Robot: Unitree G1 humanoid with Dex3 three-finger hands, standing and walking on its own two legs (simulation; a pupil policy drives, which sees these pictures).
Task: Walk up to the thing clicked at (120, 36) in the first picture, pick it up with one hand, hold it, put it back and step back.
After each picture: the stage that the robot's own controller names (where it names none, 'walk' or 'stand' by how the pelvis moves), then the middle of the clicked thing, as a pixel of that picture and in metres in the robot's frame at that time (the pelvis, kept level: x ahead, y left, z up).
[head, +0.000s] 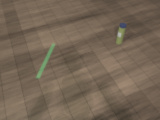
stand; (120, 34) +1.41 -0.39 -0.65
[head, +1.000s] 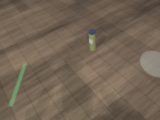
walk; (92, 40) +1.32 +0.02 -0.62
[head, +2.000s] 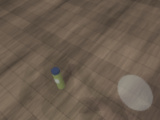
walk; (58, 78) +0.80 +0.31 -0.64
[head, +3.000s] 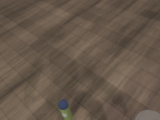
walk; (66, 111) +0.53 +0.24 -0.65
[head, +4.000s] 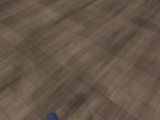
stand; out of the picture +0.42 +0.22 -0.64
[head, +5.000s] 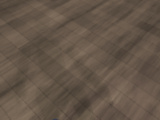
stand; out of the picture +0.40 +0.20 -0.65
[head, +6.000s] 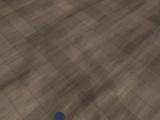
stand; out of the picture +0.39 +0.17 -0.65
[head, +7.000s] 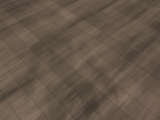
stand; out of the picture +0.37 +0.18 -0.66
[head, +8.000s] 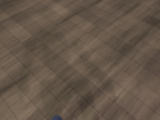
stand; out of the picture +0.38 +0.19 -0.65
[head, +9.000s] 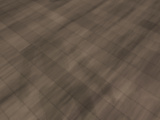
stand; out of the picture +0.36 +0.21 -0.66
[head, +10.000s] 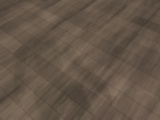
stand; out of the picture +0.34 +0.21 -0.65
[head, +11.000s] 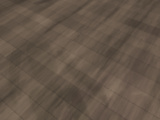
stand; out of the picture +0.33 +0.23 -0.65
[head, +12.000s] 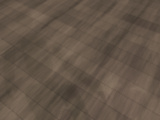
stand; out of the picture +0.31 +0.22 -0.64
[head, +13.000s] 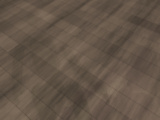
stand; out of the picture +0.34 +0.23 -0.66
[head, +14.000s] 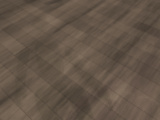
stand; out of the picture +0.34 +0.21 -0.66
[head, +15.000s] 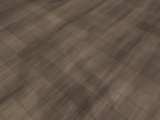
stand; out of the picture +0.35 +0.21 -0.66
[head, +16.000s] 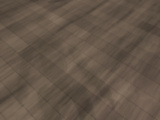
stand; out of the picture +0.35 +0.20 -0.66
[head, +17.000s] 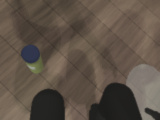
go down; (34, 61) +0.45 +0.18 -0.33
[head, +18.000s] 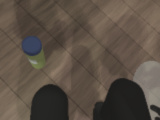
go down; (35, 55) +0.46 +0.18 -0.27
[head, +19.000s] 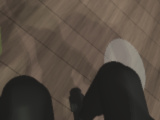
close in; out of the picture +0.47 +0.22 -0.18
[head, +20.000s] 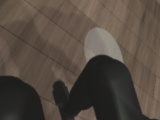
close; out of the picture +0.47 +0.24 -0.17
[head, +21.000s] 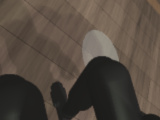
lift; out of the picture +0.44 +0.23 -0.18
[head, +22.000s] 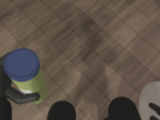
lift; (31, 82) +0.32 +0.17 -0.01
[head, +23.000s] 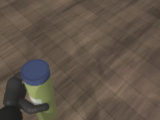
hold; (42, 95) +0.29 +0.15 +0.02
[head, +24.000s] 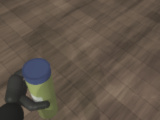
hold; (43, 93) +0.30 +0.15 +0.03
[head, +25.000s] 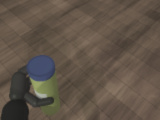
crouch; (46, 89) +0.32 +0.13 +0.03
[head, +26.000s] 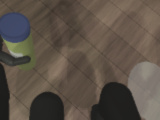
crouch; (21, 47) +0.44 +0.17 -0.06
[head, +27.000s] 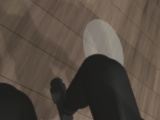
lower; out of the picture +0.47 +0.22 -0.19
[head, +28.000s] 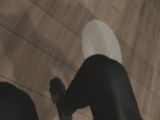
lower; out of the picture +0.48 +0.24 -0.18
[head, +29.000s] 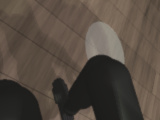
lower; out of the picture +0.47 +0.24 -0.19
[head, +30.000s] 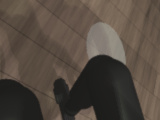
lower; out of the picture +0.47 +0.23 -0.18
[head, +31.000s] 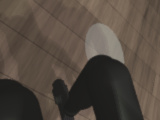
loosen; out of the picture +0.46 +0.22 -0.18
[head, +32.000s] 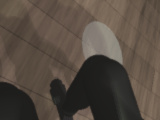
withdraw; out of the picture +0.47 +0.22 -0.18
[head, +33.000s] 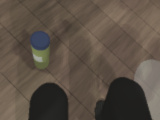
walk; (41, 52) +0.48 +0.17 -0.26
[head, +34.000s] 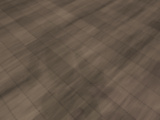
stand; out of the picture +0.37 +0.16 -0.59
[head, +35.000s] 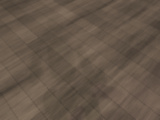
stand; out of the picture +0.38 +0.16 -0.60
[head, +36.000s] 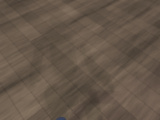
stand; out of the picture +0.38 +0.16 -0.62
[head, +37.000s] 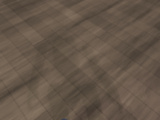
walk; out of the picture +0.39 +0.16 -0.66
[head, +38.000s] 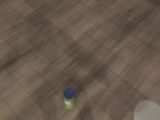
walk; (69, 99) +0.48 +0.08 -0.63
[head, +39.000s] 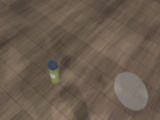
walk; (54, 72) +0.69 +0.21 -0.63
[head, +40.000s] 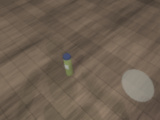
stand; (68, 65) +0.96 +0.23 -0.64
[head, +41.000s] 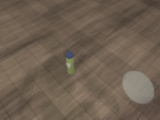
stand; (70, 63) +0.97 +0.16 -0.66
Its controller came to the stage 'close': yes
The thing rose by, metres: 0.69
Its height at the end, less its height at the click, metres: +0.00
